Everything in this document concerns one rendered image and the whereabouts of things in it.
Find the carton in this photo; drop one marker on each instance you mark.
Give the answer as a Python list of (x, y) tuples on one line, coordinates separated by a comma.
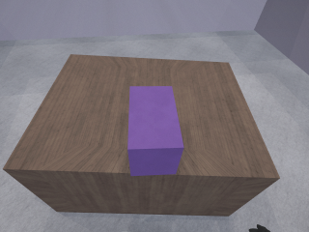
[(154, 139)]

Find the pedestal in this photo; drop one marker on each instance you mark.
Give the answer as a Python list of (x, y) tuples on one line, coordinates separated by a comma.
[(73, 154)]

